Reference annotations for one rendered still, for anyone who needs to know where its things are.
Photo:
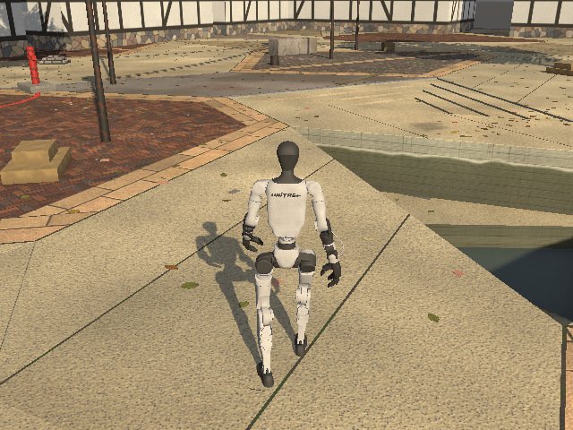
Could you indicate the right robot upper arm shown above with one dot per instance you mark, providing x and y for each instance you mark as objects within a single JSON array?
[{"x": 318, "y": 204}]

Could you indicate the robot right thigh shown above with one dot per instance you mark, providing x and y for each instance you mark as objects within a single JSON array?
[{"x": 306, "y": 268}]

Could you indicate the right robot forearm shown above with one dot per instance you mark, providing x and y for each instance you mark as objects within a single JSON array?
[{"x": 329, "y": 244}]

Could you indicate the robot right foot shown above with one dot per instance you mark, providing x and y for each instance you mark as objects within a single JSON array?
[{"x": 299, "y": 348}]

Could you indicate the right robot hand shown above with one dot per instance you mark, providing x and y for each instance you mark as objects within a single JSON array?
[{"x": 334, "y": 275}]

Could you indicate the left robot hand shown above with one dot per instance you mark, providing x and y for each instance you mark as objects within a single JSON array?
[{"x": 247, "y": 245}]

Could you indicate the left robot forearm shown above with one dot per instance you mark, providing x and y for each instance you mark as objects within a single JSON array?
[{"x": 247, "y": 230}]

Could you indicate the left robot upper arm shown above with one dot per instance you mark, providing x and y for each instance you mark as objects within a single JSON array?
[{"x": 259, "y": 188}]

